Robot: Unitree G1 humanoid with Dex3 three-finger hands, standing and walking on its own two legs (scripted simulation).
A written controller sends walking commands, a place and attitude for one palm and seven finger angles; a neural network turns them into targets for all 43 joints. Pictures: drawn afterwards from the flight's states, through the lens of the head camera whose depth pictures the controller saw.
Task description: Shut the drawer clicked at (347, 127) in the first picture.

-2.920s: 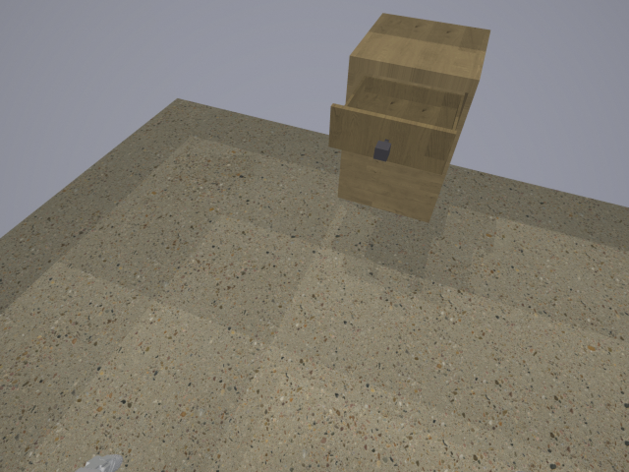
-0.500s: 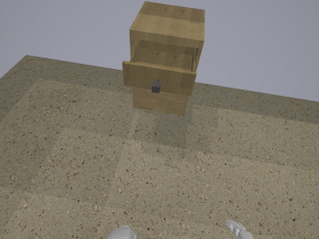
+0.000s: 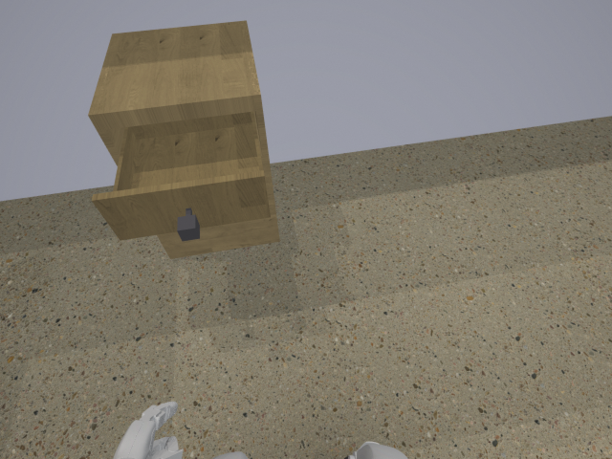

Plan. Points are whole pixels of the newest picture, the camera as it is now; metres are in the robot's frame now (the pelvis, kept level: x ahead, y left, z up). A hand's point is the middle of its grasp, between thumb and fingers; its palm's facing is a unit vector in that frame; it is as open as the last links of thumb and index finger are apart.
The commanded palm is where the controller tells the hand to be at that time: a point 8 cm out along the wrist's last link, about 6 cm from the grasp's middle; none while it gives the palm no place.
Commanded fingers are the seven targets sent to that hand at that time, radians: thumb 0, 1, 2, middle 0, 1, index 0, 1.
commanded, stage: turn to face it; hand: left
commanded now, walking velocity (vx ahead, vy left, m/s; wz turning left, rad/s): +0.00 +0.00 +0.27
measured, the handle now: (188, 221) +0.64 +0.29 -0.21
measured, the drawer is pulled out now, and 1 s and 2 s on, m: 0.25 0.25 0.25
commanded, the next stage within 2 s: take the last steps up to it in 0.30 s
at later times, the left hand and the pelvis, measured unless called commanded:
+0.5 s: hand out of the picture +0.07 +0.21 -0.16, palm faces +0.16 -0.96 -0.22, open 7.3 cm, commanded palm none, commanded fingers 0.00 0.90 0.90 -0.20 -0.30 -0.20 -0.30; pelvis +0.09 +0.02 +0.02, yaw +6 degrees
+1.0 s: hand (174, 423) +0.20 +0.21 -0.15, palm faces +0.19 -0.96 -0.19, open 7.3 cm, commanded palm none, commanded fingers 0.00 0.90 0.90 -0.20 -0.30 -0.20 -0.30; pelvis +0.19 +0.02 +0.02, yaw +9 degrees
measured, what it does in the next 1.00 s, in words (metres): walks ahead: left foot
